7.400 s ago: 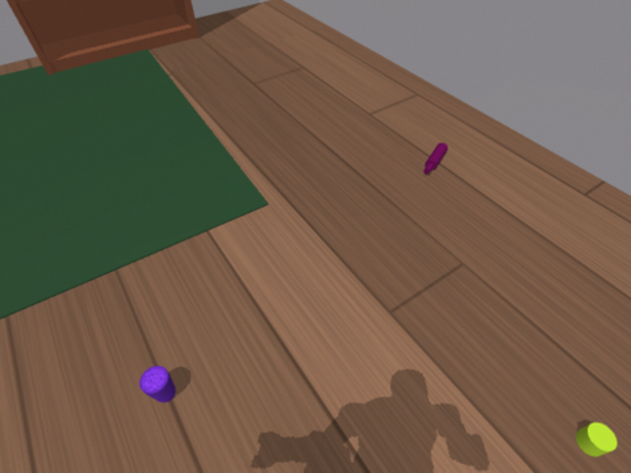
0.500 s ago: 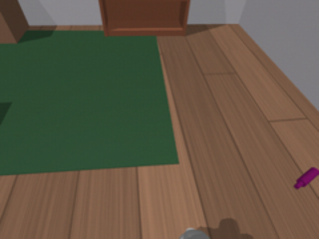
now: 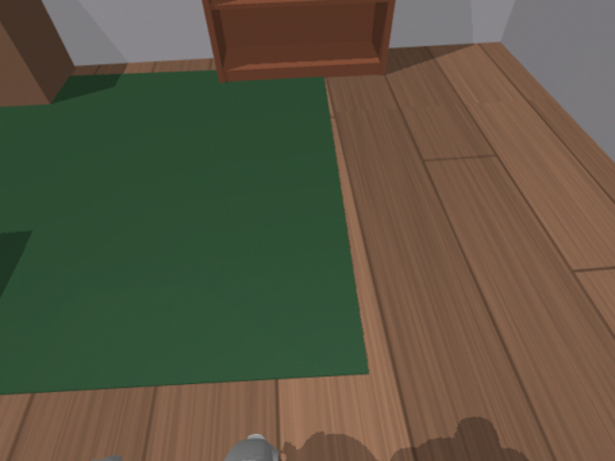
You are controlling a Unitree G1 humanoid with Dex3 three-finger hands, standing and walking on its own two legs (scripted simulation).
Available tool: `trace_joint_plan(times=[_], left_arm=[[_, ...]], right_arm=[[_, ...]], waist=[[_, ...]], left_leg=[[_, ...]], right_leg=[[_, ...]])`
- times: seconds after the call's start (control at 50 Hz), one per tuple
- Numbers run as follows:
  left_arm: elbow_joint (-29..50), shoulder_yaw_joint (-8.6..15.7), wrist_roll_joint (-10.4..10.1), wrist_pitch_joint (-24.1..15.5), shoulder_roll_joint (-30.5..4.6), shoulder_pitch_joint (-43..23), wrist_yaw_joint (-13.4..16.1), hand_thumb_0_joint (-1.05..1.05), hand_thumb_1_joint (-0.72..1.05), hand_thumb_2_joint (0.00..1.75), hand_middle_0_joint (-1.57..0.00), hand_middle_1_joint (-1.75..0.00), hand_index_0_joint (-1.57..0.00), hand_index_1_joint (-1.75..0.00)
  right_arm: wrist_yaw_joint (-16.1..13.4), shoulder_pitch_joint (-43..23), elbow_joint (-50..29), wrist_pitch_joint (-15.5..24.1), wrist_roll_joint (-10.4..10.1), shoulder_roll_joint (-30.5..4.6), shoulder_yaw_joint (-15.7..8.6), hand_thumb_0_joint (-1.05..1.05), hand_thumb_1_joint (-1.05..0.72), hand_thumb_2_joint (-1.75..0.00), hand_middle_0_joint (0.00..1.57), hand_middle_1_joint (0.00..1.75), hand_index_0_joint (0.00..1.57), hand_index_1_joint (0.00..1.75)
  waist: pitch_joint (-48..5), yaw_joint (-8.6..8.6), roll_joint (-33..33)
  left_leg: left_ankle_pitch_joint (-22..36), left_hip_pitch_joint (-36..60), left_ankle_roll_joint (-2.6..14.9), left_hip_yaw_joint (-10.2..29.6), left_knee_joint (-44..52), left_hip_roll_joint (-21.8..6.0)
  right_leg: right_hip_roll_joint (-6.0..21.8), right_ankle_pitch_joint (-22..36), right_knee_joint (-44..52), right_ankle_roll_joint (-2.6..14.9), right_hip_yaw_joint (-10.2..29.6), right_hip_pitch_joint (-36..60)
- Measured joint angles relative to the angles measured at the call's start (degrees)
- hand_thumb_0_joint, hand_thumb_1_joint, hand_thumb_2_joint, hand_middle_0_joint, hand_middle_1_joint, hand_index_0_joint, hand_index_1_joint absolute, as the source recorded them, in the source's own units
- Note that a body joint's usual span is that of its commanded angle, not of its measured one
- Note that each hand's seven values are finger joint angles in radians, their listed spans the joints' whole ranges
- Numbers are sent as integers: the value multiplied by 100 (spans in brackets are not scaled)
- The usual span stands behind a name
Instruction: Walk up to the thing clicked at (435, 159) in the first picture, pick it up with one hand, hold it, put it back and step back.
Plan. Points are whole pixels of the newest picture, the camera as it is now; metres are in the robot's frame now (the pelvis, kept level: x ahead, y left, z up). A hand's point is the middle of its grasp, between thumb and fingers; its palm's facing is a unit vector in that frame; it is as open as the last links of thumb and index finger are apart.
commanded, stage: walk up
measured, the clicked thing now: out of the picture +0.37 -1.01 -0.74
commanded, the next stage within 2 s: none
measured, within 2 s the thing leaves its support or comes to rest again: neither
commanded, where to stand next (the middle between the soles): +0.59 +0.00 m, yaw +0 degrees
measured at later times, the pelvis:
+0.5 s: pelvis +0.22 +0.01 -0.01, yaw -3 degrees
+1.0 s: pelvis +0.45 +0.07 -0.02, yaw -28 degrees
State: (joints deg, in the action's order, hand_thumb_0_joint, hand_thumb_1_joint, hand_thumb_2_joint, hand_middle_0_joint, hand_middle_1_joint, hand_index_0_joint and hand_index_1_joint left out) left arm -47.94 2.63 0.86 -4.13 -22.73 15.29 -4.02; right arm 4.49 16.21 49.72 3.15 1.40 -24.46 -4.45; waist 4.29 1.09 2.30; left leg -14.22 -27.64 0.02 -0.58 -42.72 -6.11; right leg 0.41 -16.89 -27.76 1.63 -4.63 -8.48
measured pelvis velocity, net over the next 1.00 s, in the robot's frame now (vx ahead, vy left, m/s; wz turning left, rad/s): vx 0.45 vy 0.07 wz -0.49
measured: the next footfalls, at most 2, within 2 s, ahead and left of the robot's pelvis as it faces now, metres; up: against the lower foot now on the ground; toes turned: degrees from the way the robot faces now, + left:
left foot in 0.08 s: +0.20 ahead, +0.15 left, +0.00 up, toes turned +5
right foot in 0.52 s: +0.37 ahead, -0.12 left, +0.00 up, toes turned -8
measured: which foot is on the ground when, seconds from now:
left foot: up 0.00-0.06, down 0.08-0.52, up 0.54-0.94, down 0.96-1.00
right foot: down 0.00-0.12, up 0.14-0.50, down 0.52-0.98, up 1.00-1.00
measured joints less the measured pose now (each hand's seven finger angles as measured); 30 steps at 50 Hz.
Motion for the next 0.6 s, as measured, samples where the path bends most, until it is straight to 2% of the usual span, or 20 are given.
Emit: trace_joint_plan(times=[0.08,0.1,0.12,0.14,0.18,0.22,0.26,0.34,0.4,0.48,0.52,0.54,0.58,0.6], left_arm=[[-69,38,32,65,-207,260,-23,1,90,90,-21,-30,-21,-30],[-100,45,45,88,-269,318,-11,1,90,90,-21,-30,-21,-30],[-155,63,41,121,-313,345,18,1,90,90,-21,-30,-21,-30],[-229,73,14,166,-311,351,55,1,90,90,-21,-30,-20,-30],[-367,31,-2,236,-327,309,114,1,90,90,-20,-30,-20,-30],[-420,3,-47,237,-370,265,126,1,91,90,-20,-30,-20,-30],[-411,-3,-69,213,-378,227,101,1,91,90,-20,-30,-20,-30],[-327,4,-49,233,-313,119,1,1,91,90,-20,-30,-20,-30],[-267,18,-12,255,-238,-6,-66,1,91,90,-20,-30,-20,-30],[-162,58,-27,255,-140,-141,-103,1,91,90,-20,-30,-20,-30],[-11,96,-48,220,-105,-36,-92,1,91,90,-20,-30,-20,-30],[26,121,-34,198,-54,-10,-47,1,91,90,-20,-30,-20,-30],[36,91,-60,197,67,97,41,0,91,90,-20,-30,-20,-30],[8,52,-76,213,138,164,78,0,91,90,-20,-30,-20,-30]], right_arm=[[28,23,14,63,27,-51,-60,1,-90,-90,20,30,21,30],[10,27,12,110,35,-52,-78,1,-90,-90,20,30,21,30],[-21,-5,-4,158,58,-36,-88,1,-90,-90,20,30,21,30],[-51,-29,-52,202,59,-31,-85,1,-90,-90,20,30,21,30],[-101,-20,-142,249,-13,32,-55,1,-90,-90,20,30,21,30],[-150,45,-186,250,-54,125,25,1,-90,-90,20,30,21,30],[-174,141,-192,249,-75,175,94,1,-90,-90,20,30,21,30],[-194,334,-195,230,-65,169,150,1,-90,-90,20,30,21,30],[-189,452,-192,209,-74,115,152,1,-90,-90,20,30,21,30],[-171,556,-193,104,-70,11,127,1,-90,-90,20,30,21,30],[-147,451,-214,-23,-22,-92,55,1,-89,-90,20,30,21,30],[-150,297,-195,-101,-22,-137,11,1,-89,-90,20,30,21,30],[-143,-80,-195,-235,-15,-181,-24,1,-90,-90,20,30,21,30],[-137,-262,-230,-255,-15,-193,-19,1,-90,-90,20,30,21,30]], waist=[[-92,85,-156],[-104,77,-267],[-72,79,-424],[-40,42,-482],[8,-68,-522],[41,-120,-615],[52,-138,-657],[92,-182,-592],[124,-232,-492],[111,-258,-309],[100,-174,-152],[163,-121,-22],[240,-16,146],[259,22,225]], left_leg=[[354,332,64,-177,823,53],[491,403,67,-235,799,146],[356,428,71,-357,607,245],[163,450,83,-421,437,279],[-51,610,116,-441,408,288],[-84,905,114,-486,665,313],[-84,1196,108,-529,956,332],[-182,1685,111,-568,1343,354],[-355,1964,54,-578,1435,364],[-826,2202,-98,-599,1160,298],[-1270,2054,14,-710,266,134],[-1348,1831,91,-536,-472,102],[-1541,1313,112,-18,-1661,377],[-1552,1070,112,150,-1967,488]], right_leg=[[82,-599,-392,-140,-2,180],[187,-847,-678,-130,37,153],[339,-983,-1189,-43,139,-3],[323,-1044,-1859,26,324,-255],[115,-1034,-3069,95,584,-814],[66,-775,-3556,95,655,-1271],[153,-561,-3451,44,602,-1613],[384,-250,-2544,-90,453,-1958],[494,153,-1789,-80,364,-2002],[429,580,-982,-17,190,-1730],[281,654,-893,4,172,-1532],[163,511,-1169,-6,220,-1566],[-20,299,-1401,6,422,-1538],[-103,290,-1326,22,546,-1455]])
